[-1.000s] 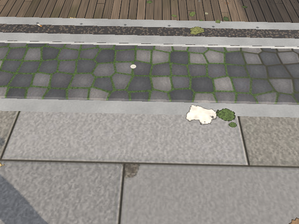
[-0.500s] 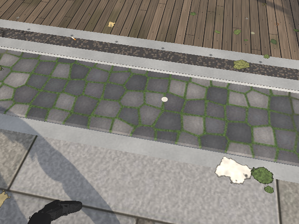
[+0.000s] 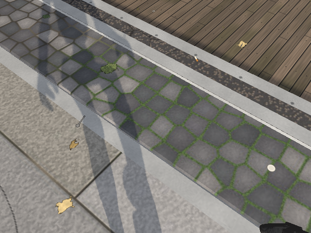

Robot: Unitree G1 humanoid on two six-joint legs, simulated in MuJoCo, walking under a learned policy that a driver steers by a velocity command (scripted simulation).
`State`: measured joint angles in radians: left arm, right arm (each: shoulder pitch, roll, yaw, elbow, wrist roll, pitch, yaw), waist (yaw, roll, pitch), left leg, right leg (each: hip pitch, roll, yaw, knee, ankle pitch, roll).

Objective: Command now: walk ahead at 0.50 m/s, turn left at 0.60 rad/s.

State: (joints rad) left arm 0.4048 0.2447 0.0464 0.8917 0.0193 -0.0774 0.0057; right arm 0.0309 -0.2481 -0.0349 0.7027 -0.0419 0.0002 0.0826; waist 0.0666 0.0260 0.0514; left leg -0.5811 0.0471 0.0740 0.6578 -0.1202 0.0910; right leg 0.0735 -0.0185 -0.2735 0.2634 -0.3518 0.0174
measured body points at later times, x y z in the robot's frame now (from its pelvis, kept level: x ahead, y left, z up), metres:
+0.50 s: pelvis +0.27 +0.04 +0.01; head +0.30 +0.06 +0.45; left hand +0.41 +0.33 -0.09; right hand +0.33 -0.24 -0.11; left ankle +0.15 +0.08 -0.73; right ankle +0.47 -0.06 -0.69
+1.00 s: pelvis +0.53 +0.11 +0.01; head +0.56 +0.13 +0.46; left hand +0.37 +0.33 -0.12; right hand +0.83 +0.03 -0.09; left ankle +0.59 +0.29 -0.69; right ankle +0.50 -0.03 -0.73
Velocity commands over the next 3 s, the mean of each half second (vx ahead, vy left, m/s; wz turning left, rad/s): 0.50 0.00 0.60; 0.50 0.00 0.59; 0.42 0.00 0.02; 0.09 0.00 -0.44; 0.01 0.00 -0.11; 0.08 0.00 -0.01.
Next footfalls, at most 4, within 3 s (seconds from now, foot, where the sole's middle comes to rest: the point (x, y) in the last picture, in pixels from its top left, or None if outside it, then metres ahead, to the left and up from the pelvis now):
0.06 left None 0.19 0.09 -0.77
0.60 right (174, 211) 0.54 -0.01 -0.77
1.12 left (101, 182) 0.65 0.32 -0.77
1.62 right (112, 134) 0.92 0.32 -0.77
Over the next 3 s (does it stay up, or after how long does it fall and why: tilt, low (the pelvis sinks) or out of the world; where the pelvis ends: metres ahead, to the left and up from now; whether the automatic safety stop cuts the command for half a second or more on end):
stays up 0.81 0.37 0.01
